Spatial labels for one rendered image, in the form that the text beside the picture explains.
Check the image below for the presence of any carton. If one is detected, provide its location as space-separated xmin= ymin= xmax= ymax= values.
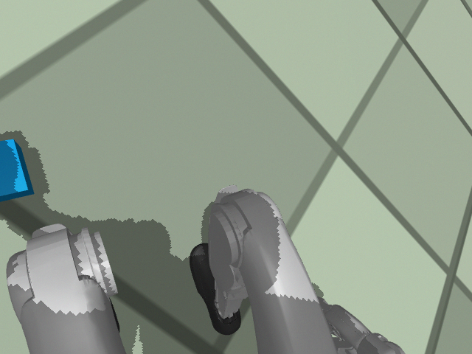
xmin=0 ymin=139 xmax=34 ymax=202

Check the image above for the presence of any right robot foot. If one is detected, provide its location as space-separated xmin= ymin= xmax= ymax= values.
xmin=190 ymin=243 xmax=241 ymax=335

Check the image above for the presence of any right robot arm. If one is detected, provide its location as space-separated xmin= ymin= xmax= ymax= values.
xmin=357 ymin=333 xmax=405 ymax=354

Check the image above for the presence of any right robot hand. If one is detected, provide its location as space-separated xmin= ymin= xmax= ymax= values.
xmin=318 ymin=296 xmax=371 ymax=354

